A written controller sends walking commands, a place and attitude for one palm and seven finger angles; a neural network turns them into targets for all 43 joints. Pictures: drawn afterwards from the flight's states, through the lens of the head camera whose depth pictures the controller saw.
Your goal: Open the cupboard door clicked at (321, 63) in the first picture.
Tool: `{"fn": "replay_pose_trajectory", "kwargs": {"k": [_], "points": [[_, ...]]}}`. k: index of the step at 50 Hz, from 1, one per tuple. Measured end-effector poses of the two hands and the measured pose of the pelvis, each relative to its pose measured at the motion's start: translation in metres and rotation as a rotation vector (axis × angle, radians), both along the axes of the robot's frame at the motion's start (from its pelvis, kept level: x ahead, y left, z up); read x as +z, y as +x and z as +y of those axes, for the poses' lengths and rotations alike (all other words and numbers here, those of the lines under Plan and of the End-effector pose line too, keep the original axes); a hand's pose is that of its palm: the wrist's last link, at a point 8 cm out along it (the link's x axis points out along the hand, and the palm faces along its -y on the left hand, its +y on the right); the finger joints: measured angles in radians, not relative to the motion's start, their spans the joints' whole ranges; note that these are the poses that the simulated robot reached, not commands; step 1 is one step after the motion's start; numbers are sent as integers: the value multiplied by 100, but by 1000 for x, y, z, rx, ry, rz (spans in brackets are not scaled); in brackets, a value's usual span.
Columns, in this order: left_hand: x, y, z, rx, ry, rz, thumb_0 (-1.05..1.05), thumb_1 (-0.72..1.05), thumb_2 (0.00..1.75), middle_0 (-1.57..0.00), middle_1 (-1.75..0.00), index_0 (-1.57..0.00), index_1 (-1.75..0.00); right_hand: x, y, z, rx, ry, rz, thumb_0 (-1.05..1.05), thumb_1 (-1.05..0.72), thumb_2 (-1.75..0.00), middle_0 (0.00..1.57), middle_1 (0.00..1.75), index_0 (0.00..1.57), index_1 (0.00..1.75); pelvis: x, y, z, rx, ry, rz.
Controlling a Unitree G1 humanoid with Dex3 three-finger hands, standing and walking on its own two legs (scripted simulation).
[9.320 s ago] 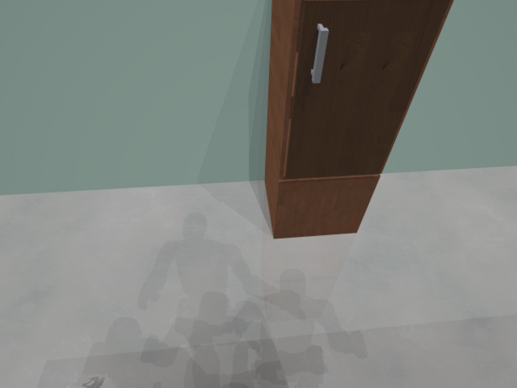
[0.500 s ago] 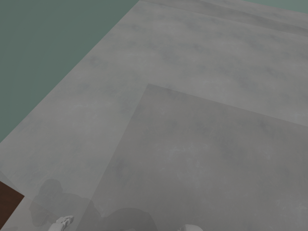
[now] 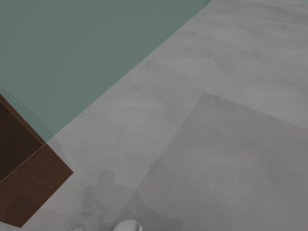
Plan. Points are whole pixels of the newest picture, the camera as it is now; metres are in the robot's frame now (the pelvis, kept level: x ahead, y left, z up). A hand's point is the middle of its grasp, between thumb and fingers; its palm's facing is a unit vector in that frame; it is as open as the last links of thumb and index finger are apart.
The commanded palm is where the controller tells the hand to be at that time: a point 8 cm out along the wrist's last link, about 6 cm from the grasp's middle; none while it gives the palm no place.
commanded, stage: turn to face it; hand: left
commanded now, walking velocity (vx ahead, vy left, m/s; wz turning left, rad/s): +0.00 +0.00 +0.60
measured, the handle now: out of the picture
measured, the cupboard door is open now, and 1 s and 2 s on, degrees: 0 0 0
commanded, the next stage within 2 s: take the last steps up to it in 1.50 s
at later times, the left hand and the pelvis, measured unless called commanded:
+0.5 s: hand out of the picture +0.01 +0.30 -0.17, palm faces +0.34 -0.91 -0.25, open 7.4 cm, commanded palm none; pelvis +0.00 +0.06 +0.00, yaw +17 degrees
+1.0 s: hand out of the picture -0.02 +0.22 -0.14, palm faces +0.56 -0.77 -0.29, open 7.4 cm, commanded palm none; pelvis +0.01 +0.00 +0.00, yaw +36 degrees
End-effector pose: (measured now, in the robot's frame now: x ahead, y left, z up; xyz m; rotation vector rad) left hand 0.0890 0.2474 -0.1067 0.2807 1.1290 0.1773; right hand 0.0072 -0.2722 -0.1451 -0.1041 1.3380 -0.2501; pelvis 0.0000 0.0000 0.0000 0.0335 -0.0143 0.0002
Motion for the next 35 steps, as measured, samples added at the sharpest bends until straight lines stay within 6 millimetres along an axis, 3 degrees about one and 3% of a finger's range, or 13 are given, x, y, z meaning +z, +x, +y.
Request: {"fn": "replay_pose_trajectory", "kwargs": {"k": [4, 7, 13, 16, 21, 26, 30, 35], "points": [[-8, -33, 6, 80, -19, 35, 1, 90, 90, -20, -30, -20, -30, 2, 32, 3, 92, -14, 4, 1, -91, -89, 20, 30, 20, 30, -1, 1, 4, 61, 6, 0], [-17, -61, 16, 143, -38, 81, 1, 90, 90, -21, -30, -20, -30, 4, 67, 15, 171, -26, -21, 1, -91, -89, 20, 30, 20, 30, -4, 1, 13, 101, 5, 3], [-50, -119, 50, 281, -79, 185, 1, 90, 90, -21, -30, -20, -30, 12, 149, 64, 343, -70, -162, 1, -91, -89, 20, 30, 20, 30, -21, 4, 42, 177, -18, 14], [-55, -134, 66, 326, -79, 228, 1, 90, 90, -20, -30, -20, -30, 23, 171, 89, 396, -73, -231, 0, -91, -89, 20, 30, 20, 30, -19, 3, 51, 196, -27, 4], [-42, -122, 84, 366, -81, 152, 1, 91, 90, -20, -30, -20, -29, 38, 178, 113, 449, -75, -248, 0, -91, -89, 20, 30, 20, 30, -6, 3, 59, 255, -63, -11], [-28, -97, 92, 385, -67, 27, 1, 91, 90, -20, -30, -20, -29, 37, 171, 122, 482, -47, -213, 0, -91, -89, 21, 30, 20, 30, -1, 4, 59, 312, -65, -14], [-19, -79, 89, 396, -50, -39, 1, 91, 90, -20, -30, -20, -29, 29, 160, 118, 489, -22, -171, 0, -91, -89, 21, 30, 20, 30, -1, 5, 52, 358, -60, -11], [-8, -61, 74, 405, -24, -102, 1, 91, 90, -20, -30, -20, -29, 12, 147, 98, 491, -1, -102, 0, -91, -89, 21, 30, 20, 30, -4, 9, 35, 418, -49, -2]]}}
